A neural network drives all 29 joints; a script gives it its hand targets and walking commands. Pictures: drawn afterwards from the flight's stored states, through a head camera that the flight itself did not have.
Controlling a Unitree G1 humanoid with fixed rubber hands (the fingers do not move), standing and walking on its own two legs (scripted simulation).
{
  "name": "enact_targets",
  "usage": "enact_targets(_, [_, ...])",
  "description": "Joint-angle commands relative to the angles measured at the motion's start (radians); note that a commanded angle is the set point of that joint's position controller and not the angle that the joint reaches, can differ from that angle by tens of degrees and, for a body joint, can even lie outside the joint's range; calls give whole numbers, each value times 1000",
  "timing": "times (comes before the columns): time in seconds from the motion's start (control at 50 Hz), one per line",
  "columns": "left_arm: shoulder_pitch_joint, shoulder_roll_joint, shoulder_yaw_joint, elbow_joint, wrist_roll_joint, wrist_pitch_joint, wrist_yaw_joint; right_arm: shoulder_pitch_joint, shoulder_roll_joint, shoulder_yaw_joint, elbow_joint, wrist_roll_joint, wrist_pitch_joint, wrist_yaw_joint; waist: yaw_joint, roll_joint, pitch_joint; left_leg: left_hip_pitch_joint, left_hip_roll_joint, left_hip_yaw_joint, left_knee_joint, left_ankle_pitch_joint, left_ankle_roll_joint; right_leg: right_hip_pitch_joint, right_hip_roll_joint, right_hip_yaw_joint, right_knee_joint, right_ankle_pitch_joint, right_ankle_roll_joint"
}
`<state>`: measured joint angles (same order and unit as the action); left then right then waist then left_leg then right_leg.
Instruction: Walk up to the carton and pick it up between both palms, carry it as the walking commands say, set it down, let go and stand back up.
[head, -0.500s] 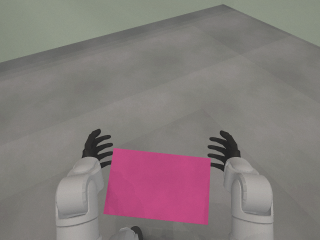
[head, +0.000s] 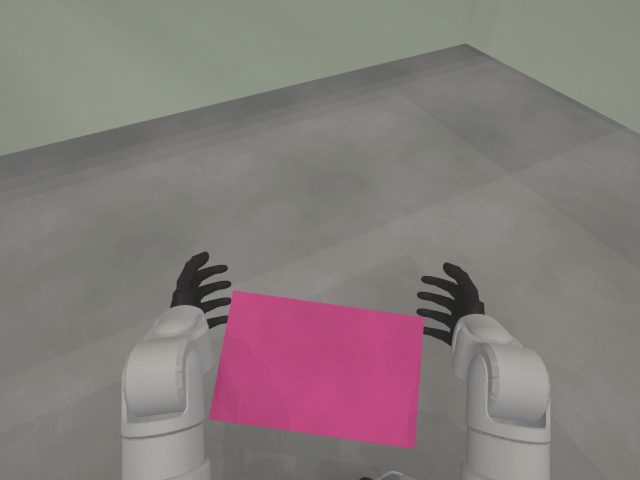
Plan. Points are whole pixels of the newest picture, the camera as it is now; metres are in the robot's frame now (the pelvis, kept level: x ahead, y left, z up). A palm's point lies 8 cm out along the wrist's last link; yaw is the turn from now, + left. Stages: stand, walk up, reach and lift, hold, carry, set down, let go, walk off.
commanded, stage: carry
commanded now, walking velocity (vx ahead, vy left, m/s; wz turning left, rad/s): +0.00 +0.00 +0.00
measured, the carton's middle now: (318, 361) +0.28 +0.01 -0.03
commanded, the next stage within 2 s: none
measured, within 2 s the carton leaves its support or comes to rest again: neither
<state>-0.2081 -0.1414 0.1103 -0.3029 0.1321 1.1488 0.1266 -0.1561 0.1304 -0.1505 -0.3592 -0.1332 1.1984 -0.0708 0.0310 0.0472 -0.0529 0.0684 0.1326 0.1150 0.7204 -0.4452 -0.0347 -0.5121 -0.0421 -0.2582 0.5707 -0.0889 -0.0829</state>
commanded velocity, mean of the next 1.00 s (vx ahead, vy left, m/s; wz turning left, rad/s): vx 0.00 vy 0.00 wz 0.00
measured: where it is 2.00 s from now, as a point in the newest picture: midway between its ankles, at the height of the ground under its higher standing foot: (321, 408)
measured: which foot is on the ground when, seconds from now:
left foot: up 0.00-0.30, down 0.32-1.00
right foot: down 0.00-0.32, up 0.34-0.48, down 0.50-0.84, up 0.86-0.94, down 0.96-1.00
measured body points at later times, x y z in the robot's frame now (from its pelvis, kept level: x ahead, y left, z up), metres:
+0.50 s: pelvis +0.34 +0.02 +0.03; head +0.36 +0.03 +0.48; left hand +0.64 +0.16 +0.10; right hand +0.61 -0.15 +0.09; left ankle +0.39 +0.10 -0.71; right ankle +0.29 -0.08 -0.71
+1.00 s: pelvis +0.49 -0.02 +0.04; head +0.50 -0.04 +0.48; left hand +0.79 +0.11 +0.12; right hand +0.75 -0.20 +0.10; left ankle +0.40 +0.10 -0.70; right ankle +0.46 -0.10 -0.71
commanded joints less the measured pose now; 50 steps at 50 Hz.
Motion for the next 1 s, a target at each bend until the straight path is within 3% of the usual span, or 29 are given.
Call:
enact_targets(0.0, [-360,-951,-706,-34,-450,44,-314,-450,885,751,-68,425,6,276,-15,-284,-461,-734,-131,-108,749,2,44,943,-388,636,-237,497,-150])
enact_targets(0.02, [-335,-979,-702,-32,-441,35,-315,-470,908,760,-74,438,-2,276,-7,-205,-450,-716,-92,-135,719,60,44,882,-359,501,-202,698,-127])
enact_targets(0.06, [-380,-1022,-716,-86,-462,15,-323,-523,952,774,-107,461,-22,274,-9,-135,-375,-696,-25,-134,511,113,39,741,-324,335,-232,688,-65])
enact_targets(0.14, [-364,-982,-729,-115,-493,6,-335,-452,952,758,-98,435,-54,249,-13,-186,-318,-596,-69,-23,113,183,31,671,-249,143,-256,796,-39])
enact_targets(0.2, [-355,-940,-722,-146,-487,14,-334,-453,922,759,-126,433,-54,236,-15,-244,-298,-445,-139,87,-167,395,34,588,-159,21,-221,764,-14])
enact_targets(0.24, [-332,-933,-715,-136,-473,25,-330,-444,908,757,-124,431,-40,237,-20,-239,-323,-306,-143,106,-264,561,40,539,-154,16,-130,606,15])
enact_targets(0.28, [-313,-916,-717,-120,-457,43,-324,-429,889,756,-106,426,-24,247,-46,-145,-352,-99,-90,78,-381,765,57,422,-113,9,79,381,73])
enact_targets(0.3, [-298,-895,-714,-95,-445,53,-321,-423,863,749,-88,425,-13,255,-44,-27,-395,50,36,-55,-318,1121,66,301,-73,27,215,172,103])
enact_targets(0.32, [-324,-900,-726,-72,-448,64,-319,-398,849,725,-39,412,-5,264,-49,157,-376,103,225,-273,-329,1364,164,175,19,56,371,-349,130])
enact_targets(0.34, [-326,-897,-731,-70,-442,67,-314,-402,852,726,-31,421,-4,272,-39,177,-428,149,274,-333,-307,1372,221,142,3,200,433,-474,117])
enact_targets(0.36, [-313,-905,-720,-62,-429,66,-314,-393,864,720,-20,417,-6,275,-34,136,-431,137,248,-291,-327,1263,228,111,-25,248,386,-491,103])
enact_targets(0.4, [-364,-924,-726,-86,-433,58,-310,-458,896,732,-52,434,-15,280,-29,94,-395,57,175,-189,-379,1013,174,168,-49,239,76,-511,90])
enact_targets(0.46, [-388,-968,-739,-86,-447,49,-305,-478,917,737,-59,434,-18,284,-27,75,-399,6,96,-92,-376,808,103,331,-32,143,-237,-213,100])
enact_targets(0.5, [-402,-974,-735,-97,-446,47,-308,-509,910,748,-88,434,-23,282,-28,-25,-373,-58,51,-43,-358,698,61,389,-116,201,-252,30,95])
enact_targets(0.54, [-405,-961,-718,-81,-444,54,-311,-498,906,750,-73,431,-19,273,-37,-100,-379,-97,29,-33,-285,776,53,454,-156,207,-125,438,90])
enact_targets(0.6, [-360,-948,-706,-40,-435,63,-313,-475,890,745,-54,426,-9,269,-28,-72,-393,-78,32,-22,-207,1017,59,442,-139,181,-83,532,103])
enact_targets(0.66, [-361,-945,-705,-33,-438,65,-315,-468,898,744,-38,426,-5,268,-28,-14,-352,-9,21,-8,-179,1174,70,353,-95,138,-142,435,127])
enact_targets(0.7, [-379,-943,-705,-44,-446,65,-318,-473,908,745,-46,427,-6,265,-29,-31,-319,8,-7,13,-178,1132,65,342,-76,112,-200,478,143])
enact_targets(0.78, [-385,-927,-693,-46,-456,61,-323,-468,909,746,-59,424,-11,256,-42,-125,-294,-29,-98,87,-341,819,48,417,-71,87,-56,878,149])
enact_targets(0.8, [-380,-919,-688,-41,-454,59,-324,-461,904,744,-54,420,-15,255,-49,-106,-300,72,-91,79,-373,901,60,319,-63,82,19,825,161])
enact_targets(0.82, [-373,-913,-686,-42,-453,55,-325,-458,899,742,-54,417,-19,255,-56,-44,-298,246,-56,37,-356,1112,91,127,-34,74,45,508,172])
enact_targets(0.84, [-370,-912,-692,-52,-456,53,-325,-456,897,743,-60,419,-23,255,-60,63,-279,469,24,-46,-289,1407,150,-135,19,52,6,-111,170])
enact_targets(0.86, [-377,-902,-704,-76,-467,55,-325,-424,895,742,-65,420,-24,253,-75,137,-292,589,118,-141,-208,1652,185,-261,12,91,-33,-404,159])
enact_targets(0.88, [-350,-903,-705,-70,-466,54,-325,-410,893,741,-66,415,-24,251,-73,120,-295,536,141,-159,-194,1592,176,-217,-14,163,-128,-411,138])
enact_targets(0.9, [-323,-900,-687,-36,-449,46,-324,-411,882,722,-36,393,-31,252,-54,76,-303,381,101,-85,-191,1365,133,-37,-25,171,-314,-223,128])
enact_targets(0.92, [-349,-908,-696,-58,-455,42,-323,-431,877,727,-49,400,-38,255,-41,35,-338,179,50,-3,-206,1044,75,228,-24,123,-439,114,128])
enact_targets(0.94, [-374,-910,-694,-67,-449,40,-321,-441,877,731,-51,401,-41,258,-38,-30,-352,-78,7,-1,-218,698,32,470,-61,125,-329,364,117])
enact_targets(0.96, [-366,-904,-683,-45,-432,37,-320,-467,877,738,-53,403,-36,259,-33,-177,-355,-285,-27,19,-162,269,5,620,-206,244,-194,905,84])
enact_targets(0.98, [-352,-914,-669,-15,-411,32,-313,-523,865,763,-81,429,-26,264,-22,-258,-345,-403,-56,-4,-140,-25,0,697,-283,315,-99,1176,2])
